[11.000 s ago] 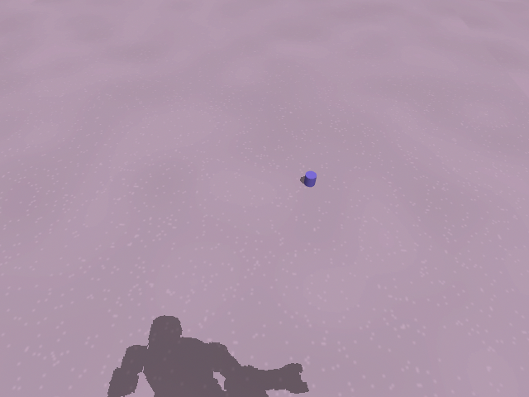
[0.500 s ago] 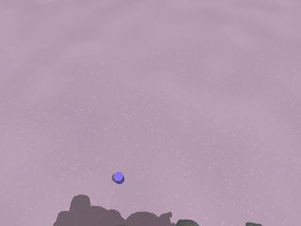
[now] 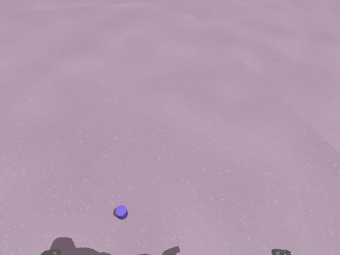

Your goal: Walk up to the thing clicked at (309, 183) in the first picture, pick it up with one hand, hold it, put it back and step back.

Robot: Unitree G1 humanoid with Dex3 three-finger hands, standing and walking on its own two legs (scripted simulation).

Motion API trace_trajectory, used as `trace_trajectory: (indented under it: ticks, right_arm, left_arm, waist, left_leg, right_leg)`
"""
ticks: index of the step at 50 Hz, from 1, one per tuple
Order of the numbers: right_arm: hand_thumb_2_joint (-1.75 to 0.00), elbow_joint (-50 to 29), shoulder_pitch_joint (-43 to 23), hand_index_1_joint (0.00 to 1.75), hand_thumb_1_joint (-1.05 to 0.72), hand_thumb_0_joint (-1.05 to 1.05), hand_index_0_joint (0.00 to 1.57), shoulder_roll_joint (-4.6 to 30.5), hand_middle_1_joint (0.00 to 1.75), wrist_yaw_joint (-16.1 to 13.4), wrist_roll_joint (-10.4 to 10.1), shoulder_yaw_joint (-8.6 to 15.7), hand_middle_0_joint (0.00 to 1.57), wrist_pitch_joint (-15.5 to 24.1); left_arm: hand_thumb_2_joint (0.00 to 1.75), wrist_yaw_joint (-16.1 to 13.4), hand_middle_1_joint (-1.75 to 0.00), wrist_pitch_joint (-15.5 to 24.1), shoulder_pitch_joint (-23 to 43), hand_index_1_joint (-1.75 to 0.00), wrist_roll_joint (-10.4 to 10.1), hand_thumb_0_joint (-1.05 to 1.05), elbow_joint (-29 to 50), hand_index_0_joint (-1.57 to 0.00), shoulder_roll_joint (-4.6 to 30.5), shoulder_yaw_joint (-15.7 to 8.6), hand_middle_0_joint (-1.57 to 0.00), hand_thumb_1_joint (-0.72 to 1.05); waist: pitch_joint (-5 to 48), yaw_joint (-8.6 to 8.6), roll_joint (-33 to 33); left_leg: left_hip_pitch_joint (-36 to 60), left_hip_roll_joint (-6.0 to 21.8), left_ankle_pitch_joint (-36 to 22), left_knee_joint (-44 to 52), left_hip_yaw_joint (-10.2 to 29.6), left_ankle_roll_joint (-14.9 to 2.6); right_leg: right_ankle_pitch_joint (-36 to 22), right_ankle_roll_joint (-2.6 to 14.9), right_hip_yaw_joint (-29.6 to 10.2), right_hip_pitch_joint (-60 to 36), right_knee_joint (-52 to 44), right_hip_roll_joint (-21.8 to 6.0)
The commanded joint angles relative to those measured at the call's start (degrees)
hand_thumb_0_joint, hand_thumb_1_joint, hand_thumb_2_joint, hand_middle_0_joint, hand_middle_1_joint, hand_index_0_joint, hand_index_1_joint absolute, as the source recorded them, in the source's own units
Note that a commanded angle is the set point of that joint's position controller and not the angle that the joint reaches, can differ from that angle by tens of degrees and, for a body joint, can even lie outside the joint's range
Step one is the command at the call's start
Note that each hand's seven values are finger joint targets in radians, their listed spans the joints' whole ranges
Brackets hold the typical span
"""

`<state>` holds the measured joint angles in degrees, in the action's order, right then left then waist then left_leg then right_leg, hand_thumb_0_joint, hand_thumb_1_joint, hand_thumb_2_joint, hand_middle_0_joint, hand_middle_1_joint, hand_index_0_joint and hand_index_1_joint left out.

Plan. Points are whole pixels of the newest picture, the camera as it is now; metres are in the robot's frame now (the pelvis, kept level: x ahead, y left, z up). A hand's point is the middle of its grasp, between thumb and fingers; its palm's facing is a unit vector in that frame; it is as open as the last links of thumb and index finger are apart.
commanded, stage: walk up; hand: left
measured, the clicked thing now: (121, 212) +0.46 +0.22 -0.75
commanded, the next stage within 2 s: stand in 0.14 s
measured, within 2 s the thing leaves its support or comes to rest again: neither
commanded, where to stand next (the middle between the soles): +0.08 -0.02 m, yaw +0 degrees
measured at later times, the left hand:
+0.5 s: hand out of the picture +0.07 +0.24 -0.15, palm faces -0.02 -0.93 -0.36, open 7.4 cm
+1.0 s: hand out of the picture +0.10 +0.24 -0.15, palm faces -0.03 -0.94 -0.34, open 7.4 cm
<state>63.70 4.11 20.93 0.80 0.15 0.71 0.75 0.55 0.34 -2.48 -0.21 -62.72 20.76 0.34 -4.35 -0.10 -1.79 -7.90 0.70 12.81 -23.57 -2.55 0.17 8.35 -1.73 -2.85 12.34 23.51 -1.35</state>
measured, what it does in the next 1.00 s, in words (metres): stands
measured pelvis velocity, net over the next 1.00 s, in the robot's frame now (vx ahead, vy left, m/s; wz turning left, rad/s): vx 0.02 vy -0.01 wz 0.01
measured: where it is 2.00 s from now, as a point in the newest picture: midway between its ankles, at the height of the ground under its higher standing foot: outside the picture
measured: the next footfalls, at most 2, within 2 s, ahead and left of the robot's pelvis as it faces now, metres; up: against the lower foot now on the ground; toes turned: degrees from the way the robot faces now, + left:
none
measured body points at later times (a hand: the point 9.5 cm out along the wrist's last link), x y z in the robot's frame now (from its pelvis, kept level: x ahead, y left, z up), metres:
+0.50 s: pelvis +0.00 -0.01 +0.00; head +0.01 -0.02 +0.45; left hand +0.07 +0.29 -0.12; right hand +0.08 -0.31 -0.14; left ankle +0.00 +0.12 -0.74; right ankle +0.05 -0.14 -0.74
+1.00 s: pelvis +0.02 -0.01 +0.01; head +0.02 -0.02 +0.45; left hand +0.10 +0.29 -0.12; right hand +0.09 -0.32 -0.13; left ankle +0.00 +0.12 -0.74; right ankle +0.05 -0.14 -0.74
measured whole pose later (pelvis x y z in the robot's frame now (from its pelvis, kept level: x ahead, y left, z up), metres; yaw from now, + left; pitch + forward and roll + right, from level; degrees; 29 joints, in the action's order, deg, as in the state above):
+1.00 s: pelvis +0.02 -0.01 +0.01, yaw +1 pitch -2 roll +0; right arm 65.3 6.5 20.3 0.9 0.6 0.6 0.5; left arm 0.6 0.8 -5.3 0.6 -64.3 20.1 0.6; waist -2.3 -0.4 0.0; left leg -4.5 1.7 11.4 -18.3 -1.6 1.4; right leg 8.1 -0.7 -1.7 9.3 19.7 -0.5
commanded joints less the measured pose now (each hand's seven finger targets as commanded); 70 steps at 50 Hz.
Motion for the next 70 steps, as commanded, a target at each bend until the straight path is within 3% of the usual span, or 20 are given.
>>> trace_trajectory:
  ticks: [1,6,7,8,9,15,19,21,27,35,37,40,42,43,44,48,51,53,58,70]
  right_arm:
    - [-0.90,-2.70,-3.97,0.30,-0.90,0.00,0.20,12.08,0.30,-0.76,-0.06,2.34,0.20,1.10]
    - [-0.90,-2.05,-3.67,0.30,-0.90,0.00,0.20,12.02,0.30,-0.69,-0.08,2.44,0.20,0.61]
    - [-0.90,-1.89,-3.29,0.30,-0.90,0.00,0.20,11.14,0.30,-0.55,0.26,2.30,0.20,0.64]
    - [-0.90,-1.84,-3.43,0.30,-0.90,0.00,0.20,11.56,0.30,-0.54,0.34,2.38,0.20,0.72]
    - [-0.90,-1.63,-3.34,0.30,-0.90,0.00,0.20,11.40,0.30,-0.51,0.33,2.38,0.20,0.67]
    - [-0.90,-1.20,-1.68,0.30,-0.90,0.00,0.20,11.24,0.30,-0.19,0.48,2.58,0.20,0.72]
    - [-0.90,-1.04,-0.64,0.30,-0.90,0.00,0.20,10.69,0.30,-0.20,0.53,2.40,0.20,0.68]
    - [-0.90,-0.92,-0.46,0.30,-0.90,0.00,0.20,10.43,0.30,-0.21,0.63,2.34,0.20,0.62]
    - [-0.90,-1.01,0.13,0.30,-0.90,0.00,0.20,10.76,0.30,-0.33,0.67,2.25,0.20,0.89]
    - [-0.90,-1.12,0.05,0.30,-0.90,0.00,0.20,11.18,0.30,-0.65,0.30,2.22,0.20,1.05]
    - [-0.90,-0.90,0.23,0.30,-0.90,0.00,0.20,11.19,0.30,-0.76,0.37,2.04,0.20,0.99]
    - [-0.90,-1.09,0.22,0.30,-0.90,0.00,0.20,11.53,0.30,-0.76,0.29,2.06,0.20,0.97]
    - [-0.90,-1.11,0.28,0.30,-0.90,0.00,0.20,11.48,0.30,-0.84,0.29,2.05,0.20,0.87]
    - [-0.90,-1.01,0.65,0.30,-0.90,0.00,0.20,10.98,0.30,-0.83,0.35,1.88,0.20,0.73]
    - [-0.90,-1.22,0.55,0.30,-0.90,0.00,0.20,11.51,0.30,-0.91,0.48,2.02,0.20,0.76]
    - [-0.90,-1.31,0.57,0.30,-0.90,0.00,0.20,11.50,0.30,-0.81,0.50,1.85,0.20,0.75]
    - [-0.90,-1.54,0.14,0.30,-0.90,0.00,0.20,11.30,0.30,-0.77,0.41,1.75,0.20,0.92]
    - [-0.90,-1.71,-0.18,0.30,-0.90,0.00,0.20,11.49,0.30,-0.79,0.36,1.84,0.20,1.05]
    - [-0.90,-1.51,0.05,0.30,-0.90,0.00,0.20,11.67,0.30,-1.02,0.40,1.80,0.20,1.01]
    - [-0.90,-1.42,-0.03,0.30,-0.90,0.00,0.20,11.46,0.30,-1.14,0.33,1.75,0.20,0.53]
  left_arm:
    - [0.90,-0.58,-0.30,1.03,1.35,-0.30,0.00,0.00,1.28,-0.20,11.51,-2.49,-0.20,0.90]
    - [0.90,-0.50,-0.30,1.16,1.63,-0.30,0.32,0.00,0.59,-0.20,11.68,-2.69,-0.20,0.90]
    - [0.90,-0.47,-0.30,1.42,1.44,-0.30,0.93,0.00,0.54,-0.20,12.07,-2.00,-0.20,0.90]
    - [0.90,-0.45,-0.30,1.63,1.60,-0.30,0.99,0.00,0.63,-0.20,12.05,-2.08,-0.20,0.90]
    - [0.90,-0.53,-0.30,1.61,1.55,-0.30,0.97,0.00,0.37,-0.20,12.26,-2.20,-0.20,0.90]
    - [0.90,-0.81,-0.30,2.09,0.25,-0.30,0.79,0.00,0.34,-0.20,12.26,-1.97,-0.20,0.90]
    - [0.90,-0.90,-0.30,2.10,-0.69,-0.30,0.63,0.00,0.34,-0.20,12.64,-2.17,-0.20,0.90]
    - [0.90,-0.88,-0.30,1.91,-1.70,-0.30,0.69,0.00,0.18,-0.20,12.57,-2.16,-0.20,0.90]
    - [0.90,-0.78,-0.30,1.89,-1.37,-0.30,0.57,0.00,1.03,-0.20,12.34,-2.31,-0.20,0.90]
    - [0.90,-0.84,-0.30,1.92,-1.81,-0.30,0.59,0.00,1.19,-0.20,12.03,-2.08,-0.20,0.90]
    - [0.90,-0.86,-0.30,1.72,-1.31,-0.30,0.58,0.00,1.26,-0.20,11.95,-2.11,-0.20,0.90]
    - [0.90,-0.85,-0.30,1.76,-1.52,-0.30,0.50,0.00,1.26,-0.20,11.79,-2.06,-0.20,0.90]
    - [0.90,-0.91,-0.30,1.73,-1.33,-0.30,0.65,0.00,1.24,-0.20,11.87,-2.04,-0.20,0.90]
    - [0.90,-0.92,-0.30,1.57,-0.59,-0.30,0.46,0.00,1.18,-0.20,12.13,-2.16,-0.20,0.90]
    - [0.90,-0.87,-0.30,1.60,-0.39,-0.30,0.61,0.00,1.42,-0.20,11.95,-2.20,-0.20,0.90]
    - [0.90,-0.69,-0.30,1.41,-0.61,-0.30,0.58,0.00,1.26,-0.20,12.10,-2.30,-0.20,0.90]
    - [0.90,-0.65,-0.30,1.45,-0.93,-0.30,0.54,0.00,1.24,-0.20,11.96,-2.26,-0.20,0.90]
    - [0.90,-0.66,-0.30,1.61,-0.88,-0.30,0.69,0.00,1.40,-0.20,11.97,-2.22,-0.20,0.90]
    - [0.90,-0.78,-0.30,1.52,-0.63,-0.30,0.53,0.00,1.27,-0.20,12.01,-2.36,-0.20,0.90]
    - [0.90,-1.10,-0.30,1.51,-1.27,-0.30,0.57,0.00,1.00,-0.20,11.84,-2.12,-0.20,0.90]
  waist:
    - [6.57,0.79,4.28]
    - [5.07,0.21,1.84]
    - [6.15,-0.49,1.23]
    - [6.22,-0.54,1.39]
    - [4.93,-0.43,1.44]
    - [5.45,-0.88,-0.80]
    - [4.65,-0.61,-0.50]
    - [3.04,-0.18,-0.90]
    - [4.21,-0.01,1.64]
    - [6.92,-0.13,1.85]
    - [5.68,-0.05,1.90]
    - [6.23,-0.10,2.25]
    - [5.51,-0.22,1.50]
    - [3.42,-0.34,0.69]
    - [4.76,-0.47,1.65]
    - [2.79,-0.12,2.08]
    - [3.92,0.09,1.84]
    - [6.13,-0.01,1.70]
    - [6.95,-0.29,1.85]
    - [6.33,-0.28,1.41]
  left_leg:
    - [0.24,7.67,-3.27,7.80,6.49,-1.98]
    - [0.46,6.88,1.95,7.89,5.80,-1.85]
    - [0.54,6.39,2.56,8.41,6.71,-1.16]
    - [1.69,6.34,1.01,8.04,6.39,-1.15]
    - [0.39,6.36,3.52,8.76,6.83,-1.15]
    - [3.21,6.18,-0.81,7.15,6.25,-1.44]
    - [2.17,6.36,-0.62,8.16,6.54,-1.36]
    - [1.38,5.96,1.51,8.53,6.50,-1.07]
    - [-0.28,6.42,0.13,8.95,6.60,-1.10]
    - [2.32,6.86,-7.67,8.02,6.17,-0.88]
    - [1.77,6.93,-5.82,8.61,6.23,-0.73]
    - [2.39,7.00,-7.75,8.39,6.05,-0.75]
    - [2.46,6.96,-6.58,8.47,6.03,-0.66]
    - [0.62,6.77,-3.77,9.04,6.09,-0.62]
    - [1.59,6.89,-4.25,8.64,5.77,-0.74]
    - [-0.43,6.61,-0.39,9.87,6.12,-0.65]
    - [0.40,6.78,-1.65,9.81,6.20,-0.70]
    - [3.00,7.06,-5.29,9.00,6.00,-0.72]
    - [3.47,7.27,-8.70,8.76,5.80,-0.68]
    - [4.09,7.19,-9.75,8.26,5.48,-0.61]
  right_leg:
    - [-5.56,2.50,-2.63,-4.19,-2.94,-4.56]
    - [-2.14,2.57,-4.07,-2.11,-5.52,-5.14]
    - [1.96,2.72,-5.09,-2.89,-7.16,-5.42]
    - [0.84,2.70,-5.42,-2.48,-7.51,-5.71]
    - [3.87,2.47,-5.39,-1.74,-7.98,-5.40]
    - [2.50,2.50,-5.64,-0.54,-9.02,-6.00]
    - [1.97,2.47,-5.23,-1.08,-8.39,-5.78]
    - [6.60,2.42,-5.38,0.67,-9.14,-5.55]
    - [1.97,2.68,-5.00,-2.73,-7.37,-5.41]
    - [-8.40,2.78,-3.80,-5.04,-5.51,-5.74]
    - [-6.20,2.65,-3.63,-4.45,-5.67,-5.46]
    - [-8.54,2.53,-3.62,-5.03,-5.72,-5.61]
    - [-6.58,2.46,-3.70,-4.09,-6.26,-5.43]
    - [-2.96,2.53,-3.85,-3.83,-6.83,-5.25]
    - [-4.75,2.71,-4.29,-4.38,-6.71,-5.66]
    - [-0.26,2.64,-4.29,-3.73,-7.58,-5.17]
    - [-1.29,2.73,-4.17,-4.16,-7.22,-5.21]
    - [-5.61,2.79,-4.18,-4.39,-6.77,-5.55]
    - [-9.78,2.77,-3.73,-5.98,-5.70,-5.71]
    - [-11.19,2.61,-3.24,-5.65,-6.20,-5.68]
